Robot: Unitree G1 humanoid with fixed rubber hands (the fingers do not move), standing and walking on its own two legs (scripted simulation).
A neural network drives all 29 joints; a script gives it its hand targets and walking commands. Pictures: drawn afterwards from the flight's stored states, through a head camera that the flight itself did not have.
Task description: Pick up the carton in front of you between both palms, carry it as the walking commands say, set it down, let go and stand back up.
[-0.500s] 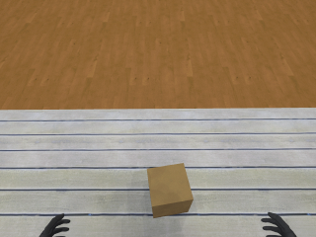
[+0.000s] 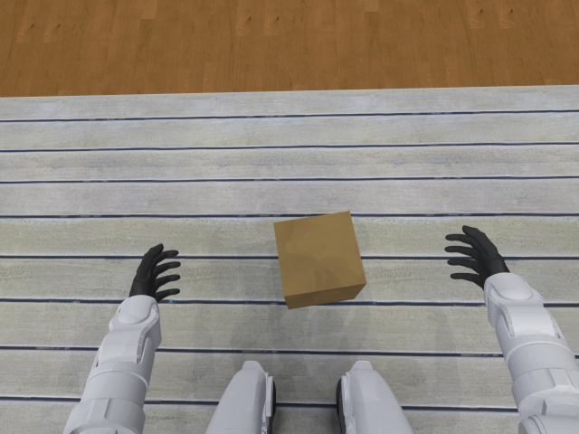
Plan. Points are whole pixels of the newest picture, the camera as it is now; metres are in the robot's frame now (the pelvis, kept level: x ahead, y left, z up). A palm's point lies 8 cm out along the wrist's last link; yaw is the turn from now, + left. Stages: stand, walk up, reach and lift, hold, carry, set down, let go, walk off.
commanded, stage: reach and lift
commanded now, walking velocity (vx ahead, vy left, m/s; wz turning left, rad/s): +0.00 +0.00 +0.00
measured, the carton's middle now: (316, 263) +0.48 -0.03 -0.58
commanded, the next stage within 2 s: none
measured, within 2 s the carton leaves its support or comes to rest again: neither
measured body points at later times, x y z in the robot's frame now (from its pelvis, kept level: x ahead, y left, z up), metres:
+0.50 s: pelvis -0.05 -0.02 -0.05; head +0.27 -0.03 +0.26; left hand +0.47 +0.17 -0.16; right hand +0.53 -0.21 -0.15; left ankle +0.03 +0.13 -0.67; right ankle +0.03 -0.12 -0.67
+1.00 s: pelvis -0.05 +0.00 -0.21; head +0.31 -0.02 +0.05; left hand +0.46 +0.17 -0.38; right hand +0.51 -0.21 -0.38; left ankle +0.03 +0.14 -0.67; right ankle +0.03 -0.12 -0.67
